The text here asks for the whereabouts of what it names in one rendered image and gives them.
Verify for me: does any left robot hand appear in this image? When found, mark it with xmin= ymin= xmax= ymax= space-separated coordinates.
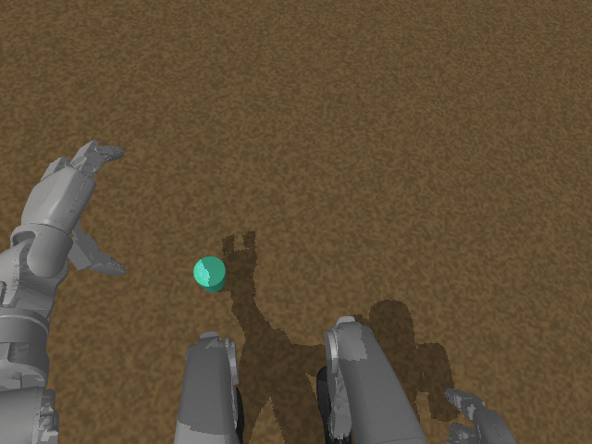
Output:
xmin=21 ymin=140 xmax=127 ymax=276

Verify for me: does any right robot foot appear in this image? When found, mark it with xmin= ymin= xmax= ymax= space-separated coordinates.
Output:
xmin=316 ymin=366 xmax=352 ymax=444

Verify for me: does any left robot arm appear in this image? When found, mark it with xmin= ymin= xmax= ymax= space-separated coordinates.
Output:
xmin=0 ymin=224 xmax=73 ymax=444

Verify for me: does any right robot hand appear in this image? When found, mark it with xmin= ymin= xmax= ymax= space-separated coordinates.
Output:
xmin=445 ymin=388 xmax=517 ymax=444

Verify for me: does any cup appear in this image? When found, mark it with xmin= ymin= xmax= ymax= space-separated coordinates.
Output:
xmin=193 ymin=256 xmax=226 ymax=292

